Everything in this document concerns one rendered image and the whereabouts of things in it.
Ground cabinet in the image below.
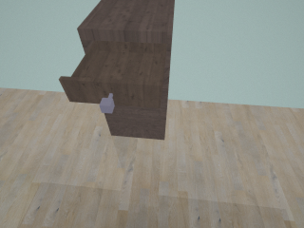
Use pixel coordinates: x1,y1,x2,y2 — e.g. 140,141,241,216
77,0,175,140

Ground drawer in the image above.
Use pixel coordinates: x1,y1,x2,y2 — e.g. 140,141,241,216
59,40,167,108

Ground handle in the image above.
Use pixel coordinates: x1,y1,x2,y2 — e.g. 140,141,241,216
99,93,115,114

